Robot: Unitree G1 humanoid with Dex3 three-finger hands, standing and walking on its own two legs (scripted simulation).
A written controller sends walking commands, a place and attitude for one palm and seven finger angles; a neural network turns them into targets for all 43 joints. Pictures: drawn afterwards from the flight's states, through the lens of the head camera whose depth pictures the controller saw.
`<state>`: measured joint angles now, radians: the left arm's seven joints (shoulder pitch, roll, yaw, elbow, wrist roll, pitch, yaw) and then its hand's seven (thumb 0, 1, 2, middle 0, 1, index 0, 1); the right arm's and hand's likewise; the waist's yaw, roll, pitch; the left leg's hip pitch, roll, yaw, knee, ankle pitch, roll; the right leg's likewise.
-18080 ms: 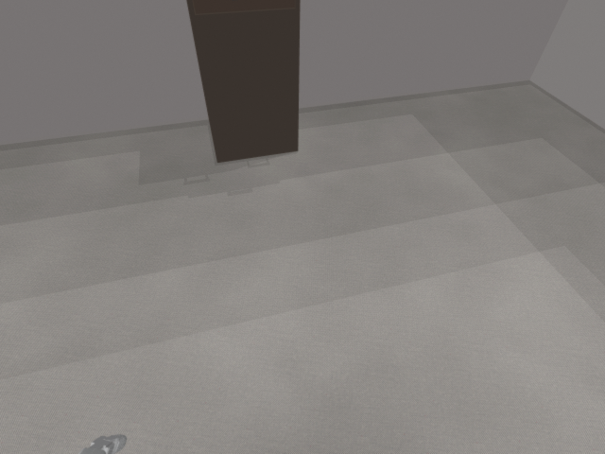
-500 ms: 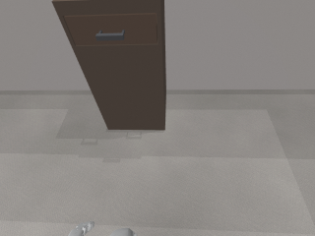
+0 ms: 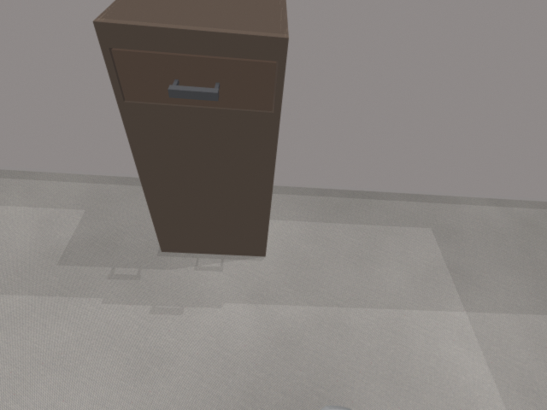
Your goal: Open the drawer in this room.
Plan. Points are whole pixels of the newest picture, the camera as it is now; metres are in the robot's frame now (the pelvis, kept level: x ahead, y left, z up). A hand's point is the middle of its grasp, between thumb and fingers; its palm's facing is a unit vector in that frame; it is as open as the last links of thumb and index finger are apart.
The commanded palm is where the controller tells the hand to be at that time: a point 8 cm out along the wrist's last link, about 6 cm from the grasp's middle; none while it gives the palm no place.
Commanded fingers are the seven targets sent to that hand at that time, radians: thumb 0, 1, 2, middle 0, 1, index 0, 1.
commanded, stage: take the last steps up to it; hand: left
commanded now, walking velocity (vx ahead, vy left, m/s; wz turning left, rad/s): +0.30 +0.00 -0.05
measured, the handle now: (195, 88) +0.85 +0.25 +0.03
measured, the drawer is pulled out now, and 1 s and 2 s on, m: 0.00 0.00 0.00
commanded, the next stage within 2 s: come to a stop and stand still in 0.72 s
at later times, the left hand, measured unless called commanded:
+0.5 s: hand (207, 350) +0.26 +0.13 -0.16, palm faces +0.07 -0.97 -0.22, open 7.0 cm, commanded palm none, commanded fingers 0.00 0.90 0.90 -0.20 -0.30 -0.20 -0.30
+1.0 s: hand (176, 325) +0.31 +0.20 -0.19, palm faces +0.04 -0.99 -0.17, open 7.3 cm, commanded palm none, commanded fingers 0.00 0.90 0.90 -0.20 -0.30 -0.20 -0.30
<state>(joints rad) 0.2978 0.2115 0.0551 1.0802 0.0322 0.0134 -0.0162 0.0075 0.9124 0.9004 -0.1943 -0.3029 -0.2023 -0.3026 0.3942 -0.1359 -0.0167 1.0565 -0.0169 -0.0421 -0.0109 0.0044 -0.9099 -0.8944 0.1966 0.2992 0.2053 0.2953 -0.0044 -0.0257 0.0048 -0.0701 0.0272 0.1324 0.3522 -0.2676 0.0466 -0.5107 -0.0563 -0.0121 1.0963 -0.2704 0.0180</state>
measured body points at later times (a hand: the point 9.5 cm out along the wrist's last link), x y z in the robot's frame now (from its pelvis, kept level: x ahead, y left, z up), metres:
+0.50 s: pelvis +0.16 -0.05 -0.01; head +0.17 -0.06 +0.44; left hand +0.25 +0.18 -0.15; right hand +0.14 -0.28 -0.17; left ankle +0.15 +0.08 -0.67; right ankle +0.18 -0.15 -0.75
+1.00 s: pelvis +0.31 +0.03 -0.01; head +0.34 +0.05 +0.44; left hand +0.31 +0.25 -0.18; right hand +0.34 -0.21 -0.15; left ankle +0.32 +0.11 -0.75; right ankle +0.31 -0.12 -0.69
